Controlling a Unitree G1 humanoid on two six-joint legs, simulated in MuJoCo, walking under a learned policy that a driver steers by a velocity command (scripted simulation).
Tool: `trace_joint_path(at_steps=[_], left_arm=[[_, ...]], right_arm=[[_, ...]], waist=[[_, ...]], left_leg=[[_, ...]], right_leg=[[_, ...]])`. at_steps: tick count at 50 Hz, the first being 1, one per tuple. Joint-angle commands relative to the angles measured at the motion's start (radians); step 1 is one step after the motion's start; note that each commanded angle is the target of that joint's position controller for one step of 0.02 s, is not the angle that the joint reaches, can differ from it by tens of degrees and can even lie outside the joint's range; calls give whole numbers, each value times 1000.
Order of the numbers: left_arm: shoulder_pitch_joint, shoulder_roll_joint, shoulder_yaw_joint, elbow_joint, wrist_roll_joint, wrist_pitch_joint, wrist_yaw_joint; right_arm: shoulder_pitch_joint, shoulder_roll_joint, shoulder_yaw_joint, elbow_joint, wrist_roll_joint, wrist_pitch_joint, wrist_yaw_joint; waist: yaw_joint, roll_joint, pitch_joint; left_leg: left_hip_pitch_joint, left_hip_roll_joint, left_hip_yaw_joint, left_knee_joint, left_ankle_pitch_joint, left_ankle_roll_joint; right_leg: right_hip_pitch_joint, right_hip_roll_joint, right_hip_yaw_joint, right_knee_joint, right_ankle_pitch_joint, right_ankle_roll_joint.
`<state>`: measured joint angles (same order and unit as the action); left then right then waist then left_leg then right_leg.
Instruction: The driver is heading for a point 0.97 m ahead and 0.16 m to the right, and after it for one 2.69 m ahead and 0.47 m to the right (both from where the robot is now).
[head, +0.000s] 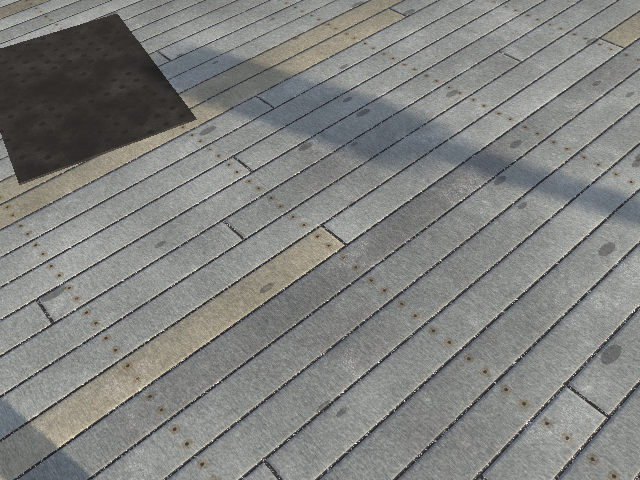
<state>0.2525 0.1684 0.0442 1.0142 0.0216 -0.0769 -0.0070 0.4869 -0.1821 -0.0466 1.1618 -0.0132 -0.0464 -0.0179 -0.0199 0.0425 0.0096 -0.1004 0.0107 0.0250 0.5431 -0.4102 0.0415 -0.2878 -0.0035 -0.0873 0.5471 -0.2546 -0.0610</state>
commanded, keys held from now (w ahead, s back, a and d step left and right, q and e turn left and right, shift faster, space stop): w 0.60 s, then w+e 0.40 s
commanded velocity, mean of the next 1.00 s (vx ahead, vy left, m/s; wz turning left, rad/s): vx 0.48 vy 0.00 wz -0.13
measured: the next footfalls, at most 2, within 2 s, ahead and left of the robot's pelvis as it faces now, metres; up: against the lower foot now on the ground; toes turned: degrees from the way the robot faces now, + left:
left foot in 0.46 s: +0.40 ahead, +0.06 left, +0.00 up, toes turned +5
right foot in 1.02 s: +0.69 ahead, -0.10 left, +0.00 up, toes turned -16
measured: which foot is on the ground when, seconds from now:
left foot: up 0.00-0.44, down 0.46-1.00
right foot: down 0.00-0.48, up 0.50-1.00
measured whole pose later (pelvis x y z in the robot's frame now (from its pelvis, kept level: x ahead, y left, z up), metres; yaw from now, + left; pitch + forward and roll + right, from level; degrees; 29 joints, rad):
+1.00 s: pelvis +0.53 -0.02 -0.01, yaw -10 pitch +1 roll +0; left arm 0.03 0.17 0.04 0.88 0.03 -0.04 -0.04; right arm 0.45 -0.16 -0.03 1.07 -0.02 -0.10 -0.04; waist -0.04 -0.01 0.07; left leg 0.14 -0.03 0.25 0.30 -0.43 0.04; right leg -0.51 0.02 -0.14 0.59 -0.12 -0.15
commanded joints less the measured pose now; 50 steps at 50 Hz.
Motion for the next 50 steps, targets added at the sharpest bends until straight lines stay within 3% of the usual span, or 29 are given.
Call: trace_joint_path(at_steps=[1,2,3,4,5,7,10,14,17,20,22,23,24,25,26,27,28,29,30,31,32,34,37,40,45,48,50], left_arm=[[442,181,49,99,6,14,17],[305,156,39,59,5,18,17],[218,131,32,28,-2,10,10],[179,116,26,14,-4,0,8],[170,86,16,12,-6,-10,11],[225,69,6,37,-4,-25,16],[299,67,-2,63,-5,-31,20],[319,64,-11,66,-3,-34,21],[337,82,-8,76,-3,-38,26],[306,107,-2,79,0,-42,30],[280,133,6,78,5,-34,33],[263,137,7,73,-2,-29,31],[282,92,-3,47,-8,-26,25],[392,18,-6,41,-47,-24,8],[287,99,11,22,-22,-19,12],[179,104,14,-11,-13,-23,8],[147,85,14,-17,-11,-25,7],[129,73,18,-21,5,-15,4],[177,43,13,-12,16,1,-3],[179,37,13,-6,18,12,-4],[186,21,12,-8,17,24,-9],[99,44,16,-39,14,40,-17],[-42,56,16,-89,5,45,-25],[-146,42,5,-127,-2,37,-31],[-279,37,-6,-185,2,32,-37],[-209,63,9,-177,8,31,-30],[-39,102,32,-128,11,28,-24]], right_arm=[[-127,-48,-1,-136,-22,-28,21],[-151,-56,-5,-150,-36,-25,32],[-165,-41,-1,-151,-28,-30,40],[-159,-27,-1,-146,-20,-34,43],[-152,-34,-5,-140,-22,-30,46],[-162,-41,-10,-142,-22,-16,50],[-271,-35,-11,-180,-19,-1,50],[-474,-17,2,-259,-11,0,53],[-546,-23,8,-290,-4,-1,52],[-497,-56,-5,-291,-4,-9,39],[-283,-95,-28,-226,-3,-22,24],[-128,-120,-43,-176,-14,-30,16],[25,-206,-67,-151,-39,-34,9],[15,-245,-80,-156,-29,-23,19],[-118,-213,-72,-178,-5,-16,27],[-206,-145,-52,-194,2,-22,29],[-232,-93,-37,-186,-4,-33,30],[-226,-54,-22,-170,-4,-43,26],[-209,-48,-17,-155,-4,-50,19],[-171,-33,-10,-141,-4,-62,18],[-150,-60,-14,-134,-3,-69,14],[-127,-93,-18,-133,-5,-77,11],[-67,-87,-11,-126,-5,-77,9],[-38,-79,-3,-127,-2,-79,5],[45,-97,-2,-102,-4,-75,-14],[24,-134,-11,-105,-7,-64,-31],[-7,-163,-21,-120,-12,-49,-33]], waist=[[154,-298,71],[80,-171,153],[49,-97,169],[22,-74,157],[7,-65,134],[2,-91,109],[16,-104,109],[47,-121,138],[58,-138,142],[15,-139,100],[-74,-139,-18],[-139,-120,-92],[-170,-15,-212],[-95,209,-317],[-60,35,-198],[-45,-15,-67],[-12,-71,13],[20,-75,36],[46,-30,30],[52,-39,46],[63,-10,35],[57,-12,68],[27,-7,103],[6,6,109],[-31,17,117],[19,53,57],[93,76,-37]], left_leg=[[-648,-48,20,537,-134,61],[-673,23,-28,624,-43,73],[-647,52,-46,617,54,71],[-604,70,-49,584,118,61],[-571,77,-40,555,161,49],[-567,71,-11,536,205,32],[-632,64,25,478,249,13],[-598,36,74,242,330,1],[-513,9,105,97,361,29],[-388,-32,117,36,313,86],[-177,-84,121,-5,268,125],[33,-53,89,-63,297,146],[262,188,-184,-78,138,192],[447,423,-735,-261,21,348],[328,372,-678,-316,-81,311],[181,343,-523,-337,-44,277],[52,302,-419,-370,92,243],[-28,242,-322,-384,185,197],[-70,232,-269,-390,247,190],[-84,210,-214,-386,378,167],[-83,217,-185,-395,377,176],[-81,206,-121,-433,362,161],[-36,183,-33,-451,441,117],[1,162,54,-438,570,84],[164,203,132,-374,786,76],[249,229,178,-204,1187,64],[242,242,195,59,1280,70]], right_leg=[[402,-389,754,-456,-593,-164],[292,-381,694,-446,-576,-168],[227,-338,583,-446,-439,-151],[203,-293,481,-449,-278,-133],[206,-250,397,-453,-153,-108],[244,-218,296,-434,85,-105],[292,-200,209,-413,325,-110],[274,-172,138,-414,483,-112],[299,-184,113,-409,574,-111],[370,-206,85,-303,860,-101],[398,-196,63,-47,1028,-82],[297,-167,43,157,899,-69],[96,-106,10,472,494,-59],[-233,101,46,850,-245,-24],[-336,24,147,885,-166,-46],[-356,-20,142,836,-79,-50],[-315,-54,138,765,-34,-50],[-258,-80,143,703,-13,-47],[-207,-86,136,664,-15,-36],[-191,-88,136,646,-11,-31],[-202,-80,124,630,-12,-22],[-280,-93,123,579,53,-12],[-380,-92,112,463,172,-3],[-368,-72,61,289,272,-2],[-347,-31,-38,93,261,-38],[-233,44,-88,64,126,-93],[-60,100,-95,29,43,-144]])
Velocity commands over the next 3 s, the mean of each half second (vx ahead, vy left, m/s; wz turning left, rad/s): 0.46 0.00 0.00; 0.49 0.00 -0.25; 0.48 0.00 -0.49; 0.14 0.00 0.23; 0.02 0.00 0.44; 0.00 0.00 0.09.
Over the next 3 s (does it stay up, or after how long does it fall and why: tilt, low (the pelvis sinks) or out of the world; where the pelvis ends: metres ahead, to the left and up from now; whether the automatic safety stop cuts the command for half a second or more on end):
stays up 0.87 -0.13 0.01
